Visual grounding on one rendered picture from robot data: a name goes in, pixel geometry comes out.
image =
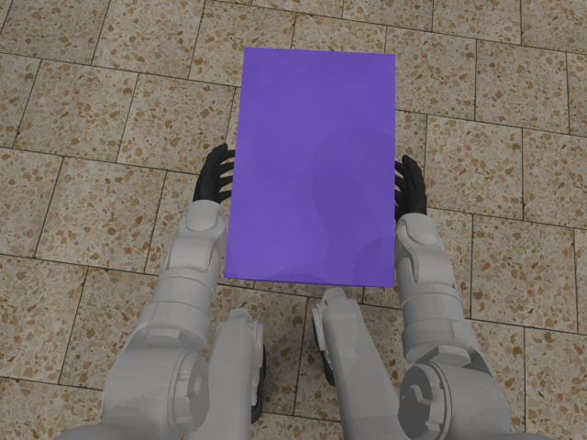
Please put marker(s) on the robot right hand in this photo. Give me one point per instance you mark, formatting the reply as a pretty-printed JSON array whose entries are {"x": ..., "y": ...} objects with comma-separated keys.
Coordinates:
[{"x": 412, "y": 197}]

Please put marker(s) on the carton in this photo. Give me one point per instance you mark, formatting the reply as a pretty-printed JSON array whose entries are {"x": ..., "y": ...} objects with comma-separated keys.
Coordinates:
[{"x": 312, "y": 198}]

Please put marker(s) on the left robot forearm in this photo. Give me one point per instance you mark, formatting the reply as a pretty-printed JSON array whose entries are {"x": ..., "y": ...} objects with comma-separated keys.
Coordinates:
[{"x": 178, "y": 313}]

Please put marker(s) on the left robot foot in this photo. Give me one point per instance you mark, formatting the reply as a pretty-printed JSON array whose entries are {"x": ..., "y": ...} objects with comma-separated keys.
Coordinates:
[{"x": 257, "y": 409}]

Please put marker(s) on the robot left hand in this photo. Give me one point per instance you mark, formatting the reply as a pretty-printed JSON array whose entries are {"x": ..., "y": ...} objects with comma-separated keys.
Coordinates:
[{"x": 209, "y": 182}]

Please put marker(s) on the left robot upper arm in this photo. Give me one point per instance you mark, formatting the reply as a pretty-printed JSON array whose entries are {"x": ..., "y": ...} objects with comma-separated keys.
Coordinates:
[{"x": 152, "y": 393}]

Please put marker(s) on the left robot thigh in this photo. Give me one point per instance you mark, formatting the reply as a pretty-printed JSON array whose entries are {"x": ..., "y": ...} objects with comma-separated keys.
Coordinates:
[{"x": 237, "y": 352}]

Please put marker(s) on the right robot forearm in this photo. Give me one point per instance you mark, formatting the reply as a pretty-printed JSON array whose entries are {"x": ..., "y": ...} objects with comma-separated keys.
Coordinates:
[{"x": 434, "y": 324}]

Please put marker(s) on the right robot upper arm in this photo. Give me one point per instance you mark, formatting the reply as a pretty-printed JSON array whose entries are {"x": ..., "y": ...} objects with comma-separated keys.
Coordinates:
[{"x": 444, "y": 402}]

